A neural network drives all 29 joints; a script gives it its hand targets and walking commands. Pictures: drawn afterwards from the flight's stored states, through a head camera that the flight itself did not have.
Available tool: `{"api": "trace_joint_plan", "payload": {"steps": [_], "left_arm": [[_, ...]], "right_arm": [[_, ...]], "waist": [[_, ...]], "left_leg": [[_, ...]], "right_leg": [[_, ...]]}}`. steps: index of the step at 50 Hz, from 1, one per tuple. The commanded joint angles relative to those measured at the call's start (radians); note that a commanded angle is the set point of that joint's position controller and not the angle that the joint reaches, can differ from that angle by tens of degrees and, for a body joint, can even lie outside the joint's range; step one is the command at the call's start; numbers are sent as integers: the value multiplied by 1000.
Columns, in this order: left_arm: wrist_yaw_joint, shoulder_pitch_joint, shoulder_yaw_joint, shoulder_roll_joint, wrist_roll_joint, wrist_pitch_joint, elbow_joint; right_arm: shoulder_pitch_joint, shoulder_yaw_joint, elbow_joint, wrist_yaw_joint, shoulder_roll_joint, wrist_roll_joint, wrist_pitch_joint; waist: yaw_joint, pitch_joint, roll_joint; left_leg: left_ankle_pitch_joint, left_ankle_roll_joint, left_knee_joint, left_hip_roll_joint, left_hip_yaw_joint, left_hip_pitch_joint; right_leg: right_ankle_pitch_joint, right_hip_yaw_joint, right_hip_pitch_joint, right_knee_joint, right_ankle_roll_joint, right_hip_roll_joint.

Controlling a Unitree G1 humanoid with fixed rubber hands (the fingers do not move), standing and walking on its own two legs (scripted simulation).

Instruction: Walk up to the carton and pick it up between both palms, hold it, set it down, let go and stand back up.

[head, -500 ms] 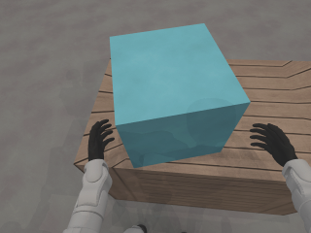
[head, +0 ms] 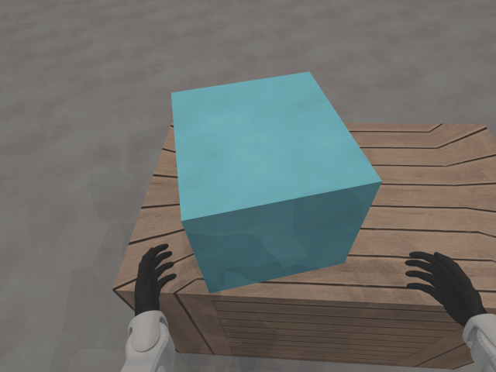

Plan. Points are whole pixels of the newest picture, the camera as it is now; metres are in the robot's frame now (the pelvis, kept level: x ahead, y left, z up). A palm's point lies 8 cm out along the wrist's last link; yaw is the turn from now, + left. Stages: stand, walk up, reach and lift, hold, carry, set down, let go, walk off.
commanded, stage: set down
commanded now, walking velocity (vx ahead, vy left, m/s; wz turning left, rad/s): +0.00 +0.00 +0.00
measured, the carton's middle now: (260, 180) +0.48 +0.04 +0.00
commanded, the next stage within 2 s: none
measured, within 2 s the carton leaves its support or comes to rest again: neither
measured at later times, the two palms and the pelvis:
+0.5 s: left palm (150, 335) +0.18 +0.19 -0.02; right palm out of the picture +0.17 -0.31 -0.02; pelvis +0.00 +0.00 +0.00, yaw -1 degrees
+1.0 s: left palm (138, 339) +0.17 +0.21 -0.03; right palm (456, 356) +0.18 -0.27 -0.05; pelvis +0.02 +0.02 +0.01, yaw -2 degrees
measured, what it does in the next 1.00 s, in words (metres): stands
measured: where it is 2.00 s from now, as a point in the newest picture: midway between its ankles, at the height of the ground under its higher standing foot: outside the picture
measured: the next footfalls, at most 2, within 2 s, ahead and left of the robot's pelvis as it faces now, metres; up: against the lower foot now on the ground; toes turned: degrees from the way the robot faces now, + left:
none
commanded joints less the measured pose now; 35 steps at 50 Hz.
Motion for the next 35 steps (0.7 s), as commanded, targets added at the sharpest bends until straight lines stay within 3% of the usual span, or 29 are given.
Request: {"api": "trace_joint_plan", "payload": {"steps": [1, 2, 3, 4, 5, 7, 8, 9, 11, 13, 14, 15, 16, 18, 19, 20, 21, 22, 23, 24, 26, 27, 28, 29, 30, 31, 32, 33, 35], "left_arm": [[-17, -17, -38, -35, 38, -95, -254], [-16, -67, -42, -25, 34, -100, -232], [-13, 27, -19, -20, 37, -101, -282], [-24, 149, -11, -52, 60, -100, -249], [-26, 190, 16, -32, 49, -103, -271], [-20, 172, -1, -20, 68, -106, -333], [-15, 171, 35, -9, 58, -105, -318], [-16, 170, 0, -25, 46, -113, -320], [-25, 171, 8, -34, 54, -105, -321], [-10, 102, -42, -27, 42, -122, -354], [10, 81, -14, 0, 47, -130, -424], [12, 100, -25, 0, 52, -130, -421], [1, 83, -27, -9, 43, -110, -326], [20, 47, -38, 1, 49, -110, -411], [27, 32, -27, 0, 39, -113, -388], [26, 45, -46, -10, 59, -92, -370], [31, 10, -33, 17, 53, -83, -378], [50, 11, -66, -16, 53, -85, -456], [17, 38, -71, -8, 57, -37, -319], [26, 37, -52, -2, 69, -42, -382], [-9, 54, -51, 8, 67, 3, -279], [7, 26, -54, 1, 76, 11, -378], [10, 45, -33, 19, 80, 11, -355], [-2, 37, -42, 4, 80, 38, -340], [22, 22, -34, -4, 91, 25, -394], [14, 80, -26, -18, 95, 28, -333], [-3, 86, -55, -26, 95, 41, -292], [-30, 126, -34, -6, 105, 72, -262], [-29, 105, -11, 1, 91, 70, -298]], "right_arm": [[-154, -164, -138, -2, -368, -1, -120], [-207, -186, -112, -1, -365, -18, -120], [-118, -152, -164, -4, -364, 3, -120], [-23, -131, -149, -5, -342, 8, -128], [15, -136, -173, -7, -366, 3, -134], [44, -158, -198, -9, -374, 1, -139], [30, -123, -231, -3, -334, 21, -133], [26, -122, -228, -1, -358, 16, -139], [57, -118, -247, -4, -286, -10, -123], [60, -171, -233, 4, -335, -20, -128], [57, -159, -289, 8, -302, 13, -129], [66, -176, -321, 14, -306, -2, -133], [54, -154, -272, 14, -290, -2, -111], [57, -187, -319, 18, -279, 1, -102], [38, -196, -321, 22, -269, 4, -98], [56, -188, -259, 21, -270, 5, -89], [41, -193, -294, 20, -258, -1, -79], [48, -230, -288, 36, -284, -3, -83], [63, -212, -275, 12, -253, -37, -53], [75, -211, -296, 14, -264, -16, -54], [99, -200, -255, -5, -257, -34, -24], [65, -224, -293, 10, -273, -22, -25], [55, -221, -325, 5, -258, -25, -25], [72, -214, -278, -2, -250, -30, -3], [25, -238, -292, 14, -284, -37, -19], [75, -217, -290, 19, -264, -24, -7], [81, -229, -295, 6, -256, -49, 0], [119, -211, -259, -11, -267, -73, 23], [76, -209, -306, -9, -273, -72, 17]], "waist": [[-48, -273, -116], [-55, -288, -133], [-39, -247, -144], [-30, -181, -182], [-44, -153, -215], [-65, -205, -215], [-11, -188, -224], [-35, -117, -225], [-28, -83, -253], [-63, -99, -230], [-22, -103, -201], [-22, -114, -231], [-25, -63, -255], [-26, -94, -182], [-7, -111, -167], [-19, -72, -113], [2, -98, -152], [-10, -141, -79], [-41, -88, -136], [-11, -101, -102], [-60, -62, -111], [-51, -113, -38], [-25, -130, -72], [-48, -84, -27], [-19, -117, -18], [-11, -70, -60], [-44, -77, -48], [-55, -64, -104], [-26, -65, -129]], "left_leg": [[269, -19, -59, -64, 7, 181], [270, -18, -52, -56, 3, 191], [275, -16, -57, -61, 20, 188], [279, 3, -82, -69, 19, 217], [275, -2, -79, -68, 32, 196], [299, -6, -86, -57, 7, 242], [280, 13, -77, -60, 18, 220], [258, 8, -97, -60, 19, 195], [207, 24, -85, -67, 37, 158], [149, 16, -76, -49, 21, 177], [122, 22, -65, -53, 24, 144], [114, 21, -47, -52, 21, 149], [65, 33, -64, -50, 25, 149], [23, 15, -57, -45, 17, 164], [22, 16, -43, -50, 21, 145], [12, 9, -56, -52, 19, 172], [13, 16, -42, -46, 25, 126], [12, 2, -44, -37, -2, 189], [-28, 13, -54, -39, 4, 195], [7, 8, -49, -43, 18, 181], [3, 6, -55, -51, 22, 183], [-14, -6, -57, -40, 14, 206], [21, 3, -47, -41, 13, 184], [18, -6, -45, -42, 15, 213], [42, -9, -60, -28, 2, 227], [71, 2, -65, -32, 0, 232], [83, 2, -81, -32, 7, 246], [78, 6, -86, -38, 18, 260], [120, 4, -74, -43, 22, 210]], "right_leg": [[482, 34, 236, -121, 17, 13], [443, 31, 214, -126, 12, 18], [498, 42, 263, -135, 8, 16], [510, 46, 282, -159, 15, 14], [494, 70, 276, -178, 21, 10], [497, 48, 295, -163, 20, 20], [461, 64, 281, -163, 29, 6], [461, 70, 258, -187, 30, 15], [380, 97, 255, -199, 36, -5], [225, 87, 165, -197, 18, -11], [150, 119, 177, -192, 21, -32], [58, 149, 140, -217, 20, -51], [42, 136, 103, -222, 22, -42], [-104, 144, 71, -216, 21, -54], [-117, 167, 84, -215, 14, -63], [-122, 146, 48, -213, 3, -56], [-126, 160, 67, -199, 14, -63], [-198, 141, 29, -198, 1, -61], [-201, 145, 29, -222, 6, -65], [-161, 152, 57, -210, 4, -64], [-70, 141, 69, -206, 14, -70], [-50, 108, 58, -167, 4, -46], [-36, 104, 87, -160, 3, -43], [-45, 114, 55, -171, -1, -52], [-30, 77, 64, -149, -9, -32], [-32, 81, 66, -166, -10, -29], [90, 62, 99, -159, -14, -14], [128, 58, 107, -169, -8, -10], [181, 69, 156, -157, -4, -10]]}}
